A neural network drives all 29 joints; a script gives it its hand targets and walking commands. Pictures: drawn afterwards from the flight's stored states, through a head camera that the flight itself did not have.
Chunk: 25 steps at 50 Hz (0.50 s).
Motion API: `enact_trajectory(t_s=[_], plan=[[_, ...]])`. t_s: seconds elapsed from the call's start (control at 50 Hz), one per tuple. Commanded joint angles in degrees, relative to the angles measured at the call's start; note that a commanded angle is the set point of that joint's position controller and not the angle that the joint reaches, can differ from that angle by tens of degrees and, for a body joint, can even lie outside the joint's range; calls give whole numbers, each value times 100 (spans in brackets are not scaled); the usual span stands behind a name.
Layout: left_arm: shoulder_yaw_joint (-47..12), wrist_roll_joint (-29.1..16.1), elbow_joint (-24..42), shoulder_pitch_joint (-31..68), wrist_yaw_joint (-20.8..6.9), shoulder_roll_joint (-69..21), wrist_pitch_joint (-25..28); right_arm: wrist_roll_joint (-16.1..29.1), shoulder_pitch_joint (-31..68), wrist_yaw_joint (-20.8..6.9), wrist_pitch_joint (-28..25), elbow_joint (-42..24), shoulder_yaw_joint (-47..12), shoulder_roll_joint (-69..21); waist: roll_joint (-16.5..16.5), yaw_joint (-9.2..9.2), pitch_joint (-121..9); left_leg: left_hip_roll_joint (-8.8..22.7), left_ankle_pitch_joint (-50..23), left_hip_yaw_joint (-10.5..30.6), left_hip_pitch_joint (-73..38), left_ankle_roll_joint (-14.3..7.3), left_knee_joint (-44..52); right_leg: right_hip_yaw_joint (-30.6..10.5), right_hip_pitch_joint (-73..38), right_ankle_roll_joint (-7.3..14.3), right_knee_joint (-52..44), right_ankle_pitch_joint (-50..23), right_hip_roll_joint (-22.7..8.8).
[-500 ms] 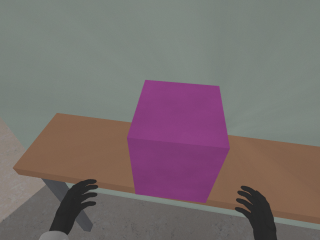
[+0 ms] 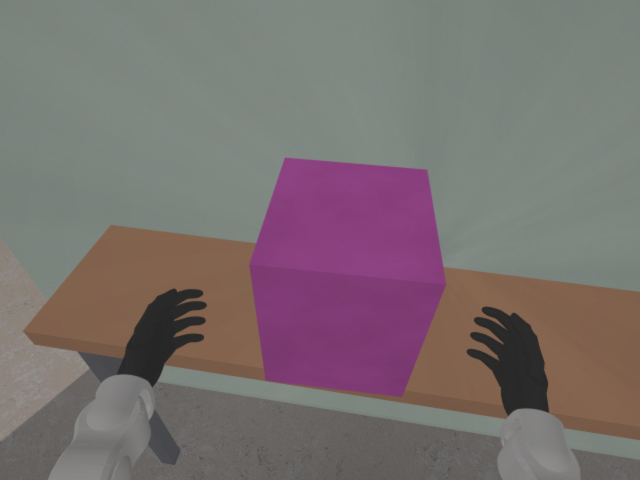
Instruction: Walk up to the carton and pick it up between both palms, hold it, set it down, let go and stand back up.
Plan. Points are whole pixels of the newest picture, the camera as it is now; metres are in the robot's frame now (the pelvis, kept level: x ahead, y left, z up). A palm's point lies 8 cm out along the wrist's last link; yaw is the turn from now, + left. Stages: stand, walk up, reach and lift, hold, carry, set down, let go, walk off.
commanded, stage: reach and lift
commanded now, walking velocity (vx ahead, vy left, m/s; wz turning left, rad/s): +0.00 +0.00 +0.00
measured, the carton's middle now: (344, 278) +0.39 +0.00 +0.06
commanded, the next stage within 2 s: none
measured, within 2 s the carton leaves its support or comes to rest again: neither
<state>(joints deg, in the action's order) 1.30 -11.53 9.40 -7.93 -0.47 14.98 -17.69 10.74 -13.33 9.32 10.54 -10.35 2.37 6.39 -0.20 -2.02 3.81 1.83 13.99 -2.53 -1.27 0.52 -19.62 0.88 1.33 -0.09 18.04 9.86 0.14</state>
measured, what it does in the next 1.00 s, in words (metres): stands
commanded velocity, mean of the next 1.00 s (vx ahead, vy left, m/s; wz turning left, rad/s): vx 0.00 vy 0.00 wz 0.00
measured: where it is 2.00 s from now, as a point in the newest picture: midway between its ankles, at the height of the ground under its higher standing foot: outside the picture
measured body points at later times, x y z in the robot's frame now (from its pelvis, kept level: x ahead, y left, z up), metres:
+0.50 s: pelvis +0.01 +0.00 +0.00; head +0.01 +0.00 +0.45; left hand +0.35 +0.22 +0.16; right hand +0.33 -0.20 +0.14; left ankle -0.03 +0.12 -0.75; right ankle +0.01 -0.12 -0.75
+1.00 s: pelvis -0.01 -0.01 +0.00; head -0.02 +0.01 +0.45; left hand +0.40 +0.21 +0.20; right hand +0.38 -0.21 +0.18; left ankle -0.03 +0.12 -0.75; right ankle +0.01 -0.12 -0.75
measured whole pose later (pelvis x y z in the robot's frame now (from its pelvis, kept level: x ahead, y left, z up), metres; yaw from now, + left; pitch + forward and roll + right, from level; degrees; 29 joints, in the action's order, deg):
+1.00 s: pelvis -0.01 -0.01 +0.00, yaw +1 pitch -2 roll -1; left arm 10.9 -8.5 -15.8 39.0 -0.1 18.5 -36.3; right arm 23.5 35.2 9.3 23.5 19.8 0.4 18.1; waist 0.9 3.0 0.5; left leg 1.9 12.5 -1.0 6.6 0.8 -20.7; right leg 0.7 8.2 0.1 17.6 7.8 0.7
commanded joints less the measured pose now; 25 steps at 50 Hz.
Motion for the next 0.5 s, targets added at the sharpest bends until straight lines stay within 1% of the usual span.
enact_trajectory(t_s=[0.0,0.02,0.04,0.06,0.1,0.12,0.14,0.16,0.18,0.2,0.22,0.24,0.26,0.28,0.3,0.32,0.34,0.36,0.38,0.4,0.44,0.46,0.48], plan=[[488,21,593,1676,-62,666,-434,57,1571,136,266,-706,225,452,-90,51,-341,-88,-695,110,827,73,454,-351,-205,105,-324,-132,29],[498,-58,649,1832,-80,686,-459,83,1747,140,259,-871,269,521,-138,113,-511,-84,-830,128,731,84,405,-341,-209,95,-286,-271,38],[490,-2,743,1819,-68,657,-491,127,1818,143,258,-881,160,548,-147,26,-663,-117,-1000,105,647,101,370,-324,-321,92,-256,-385,83],[563,3,728,1978,-77,696,-550,119,1973,156,296,-897,202,592,-97,80,-804,-132,-1148,95,563,84,353,-313,-397,83,-265,-541,83],[619,-9,874,2208,-90,762,-684,267,2144,178,400,-778,208,647,-178,108,-980,-159,-1660,121,469,126,254,-309,-453,64,-198,-958,131],[667,-5,948,2312,-102,759,-762,348,2187,190,446,-701,145,701,-237,153,-1085,-153,-1785,156,377,148,202,-292,-472,73,-182,-1005,169],[732,34,910,2340,-99,781,-854,403,2299,204,497,-620,214,812,-356,166,-1088,-139,-1916,162,349,215,177,-284,-508,85,-184,-1070,187],[813,144,879,2447,-108,840,-971,436,2389,225,559,-472,213,841,-417,154,-1109,-164,-1934,121,373,209,163,-281,-543,88,-196,-1093,221],[851,111,776,2600,-113,798,-1089,477,2537,238,640,-353,231,904,-337,175,-1003,-167,-1941,126,427,199,164,-295,-527,57,-221,-1142,187],[904,152,799,2664,-130,842,-1179,521,2578,233,681,-339,215,941,-379,261,-1057,-157,-1989,131,346,221,181,-285,-563,65,-179,-1288,176],[936,134,733,2790,-132,815,-1291,579,2780,243,741,-266,173,966,-286,247,-1018,-179,-2042,155,385,204,175,-298,-562,34,-166,-1422,184],[941,183,784,2972,-139,854,-1387,641,2928,255,805,-164,164,1002,-267,313,-1059,-174,-2129,164,356,203,187,-258,-628,28,-158,-1532,192],[1040,234,603,3042,-153,827,-1511,672,3092,264,848,-141,146,1033,-227,284,-1033,-175,-2208,169,357,194,142,-260,-585,6,-123,-1633,214],[1067,240,762,3230,-149,853,-1604,708,3338,269,857,-205,208,1166,-230,353,-1240,-183,-2325,168,308,216,150,-234,-620,-9,-105,-1819,194],[1083,253,710,3406,-173,911,-1688,739,3532,278,878,-206,141,1173,-131,383,-1312,-213,-2285,153,405,186,91,-245,-725,-47,-91,-1968,203],[1108,233,738,3564,-175,918,-1747,783,3691,282,904,-226,151,1251,-100,410,-1388,-203,-2365,183,418,173,116,-226,-804,-56,-49,-2043,224],[1170,163,863,3628,-179,987,-1772,805,3781,298,871,-384,126,1301,-8,427,-1620,-239,-2437,174,345,130,85,-222,-894,-74,-29,-2278,214],[1188,165,725,3715,-208,1023,-1830,797,3934,309,875,-380,101,1318,70,476,-1688,-252,-2549,203,349,106,50,-231,-884,-103,49,-2481,219],[1259,208,679,3650,-226,1021,-1858,858,3998,321,888,-371,97,1318,114,450,-1789,-298,-2578,188,371,122,41,-221,-984,-127,39,-2630,218],[1260,227,693,3726,-233,1037,-1881,847,3988,344,899,-305,124,1358,80,510,-1969,-304,-2570,173,283,136,63,-203,-985,-139,66,-2772,195],[1316,287,659,3744,-244,1056,-1935,1011,3895,348,958,-48,53,1408,-32,555,-1758,-306,-2622,162,112,163,64,-205,-793,-161,54,-2878,187],[1345,346,646,3784,-236,1107,-1986,1063,3892,345,989,86,-64,1450,-47,538,-1719,-287,-2767,184,69,166,57,-179,-788,-143,68,-2928,212],[1359,317,549,3772,-250,1034,-2053,1150,4035,328,997,27,-133,1459,-40,508,-1819,-285,-2810,191,61,160,44,-170,-812,-155,43,-2950,209]])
